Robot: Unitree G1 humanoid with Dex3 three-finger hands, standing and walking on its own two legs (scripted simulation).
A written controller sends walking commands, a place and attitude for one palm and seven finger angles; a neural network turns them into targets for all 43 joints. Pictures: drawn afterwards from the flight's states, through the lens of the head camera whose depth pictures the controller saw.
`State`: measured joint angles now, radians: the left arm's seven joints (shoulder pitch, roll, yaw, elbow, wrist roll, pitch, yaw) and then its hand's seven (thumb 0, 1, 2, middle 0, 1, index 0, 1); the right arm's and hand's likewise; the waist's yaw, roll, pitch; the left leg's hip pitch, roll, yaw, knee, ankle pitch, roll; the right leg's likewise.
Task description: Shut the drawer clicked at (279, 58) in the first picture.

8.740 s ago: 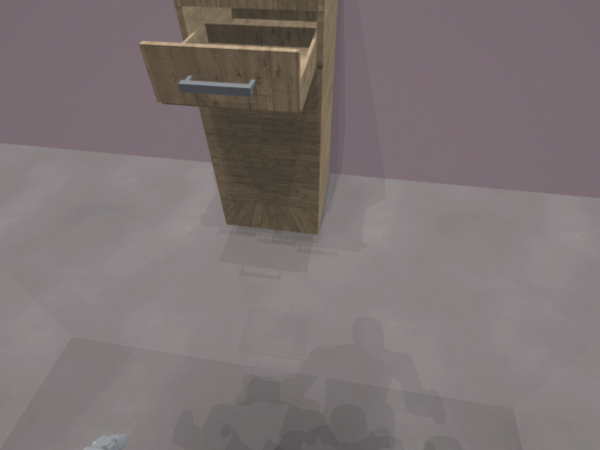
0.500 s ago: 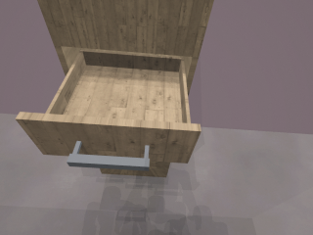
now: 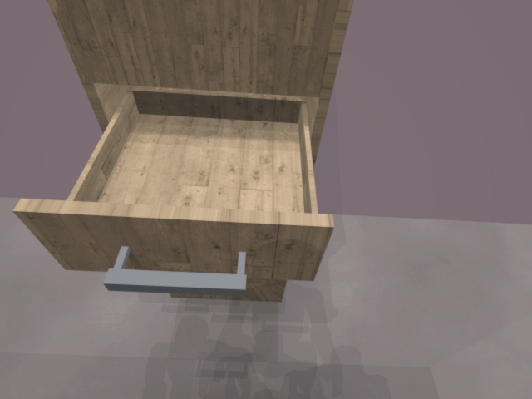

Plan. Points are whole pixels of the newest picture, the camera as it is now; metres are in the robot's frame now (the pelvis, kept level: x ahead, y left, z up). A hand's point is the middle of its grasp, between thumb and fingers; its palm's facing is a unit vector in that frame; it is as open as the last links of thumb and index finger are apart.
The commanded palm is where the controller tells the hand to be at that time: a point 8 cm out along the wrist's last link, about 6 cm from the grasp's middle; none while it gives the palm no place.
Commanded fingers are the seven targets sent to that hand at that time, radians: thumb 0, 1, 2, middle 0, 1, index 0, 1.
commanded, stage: raise the hand and make a fist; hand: left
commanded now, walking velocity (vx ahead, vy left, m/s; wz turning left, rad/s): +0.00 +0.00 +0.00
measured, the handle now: (180, 269) +0.27 +0.14 +0.08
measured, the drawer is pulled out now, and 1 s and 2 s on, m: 0.28 0.28 0.28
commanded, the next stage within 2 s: bring the fist close to the handle in 1.90 s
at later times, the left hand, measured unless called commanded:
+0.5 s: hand out of the picture +0.10 +0.15 +0.00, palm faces +0.20 -0.97 -0.10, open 5.6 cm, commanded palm +0.09 +0.20 +0.01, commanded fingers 0.00 0.90 0.90 -0.72 -0.86 -0.72 -0.86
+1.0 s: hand (150, 394) +0.12 +0.13 +0.09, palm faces +0.07 -1.00 -0.04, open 3.3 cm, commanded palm +0.07 +0.18 +0.10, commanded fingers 0.00 0.90 0.90 -1.22 -1.40 -1.22 -1.40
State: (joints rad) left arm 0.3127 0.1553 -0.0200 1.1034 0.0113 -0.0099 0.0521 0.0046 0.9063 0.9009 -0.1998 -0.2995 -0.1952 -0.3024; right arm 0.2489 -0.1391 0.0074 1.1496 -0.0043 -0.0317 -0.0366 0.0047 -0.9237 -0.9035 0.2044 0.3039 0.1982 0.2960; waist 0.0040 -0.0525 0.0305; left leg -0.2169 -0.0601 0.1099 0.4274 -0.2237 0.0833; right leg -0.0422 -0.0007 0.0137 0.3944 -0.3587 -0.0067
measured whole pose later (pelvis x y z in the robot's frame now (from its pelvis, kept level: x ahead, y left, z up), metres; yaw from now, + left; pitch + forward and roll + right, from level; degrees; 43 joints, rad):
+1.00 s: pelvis +0.00 -0.03 -0.03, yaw +5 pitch +5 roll -1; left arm 0.83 0.18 0.07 -0.48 -0.27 -0.30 -0.25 0.02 0.90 0.90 -1.03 -1.20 -1.02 -1.20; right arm 0.27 -0.26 -0.01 0.55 0.06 -0.27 -0.02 0.01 -0.91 -0.90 0.20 0.30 0.20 0.30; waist 0.02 0.05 -0.11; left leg -0.51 -0.03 0.01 0.80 -0.38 0.05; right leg -0.42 0.06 -0.09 0.76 -0.44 -0.07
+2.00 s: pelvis -0.01 -0.04 -0.02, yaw +5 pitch -3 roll -1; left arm 0.65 0.28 0.10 -0.82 -0.27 0.17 -0.13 0.02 0.89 0.90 -1.40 -1.60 -1.40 -1.60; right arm 0.25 -0.27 0.07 0.53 0.10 -0.24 -0.02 0.01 -0.91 -0.90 0.20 0.30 0.20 0.30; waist 0.04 0.09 -0.09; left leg -0.32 -0.01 0.00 0.70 -0.33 0.03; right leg -0.23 0.08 -0.10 0.64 -0.38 -0.08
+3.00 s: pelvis +0.00 -0.02 -0.03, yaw +5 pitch +4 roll +0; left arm 0.55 0.16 -0.07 -0.40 -0.16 -0.14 -0.06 0.02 0.90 0.90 -1.40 -1.60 -1.40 -1.60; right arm 0.27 -0.26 0.04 0.50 0.04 -0.19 0.01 0.01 -0.91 -0.90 0.21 0.30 0.20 0.30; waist -0.01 0.05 -0.09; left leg -0.49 -0.04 0.03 0.80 -0.39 0.05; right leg -0.42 0.05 -0.08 0.79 -0.45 -0.07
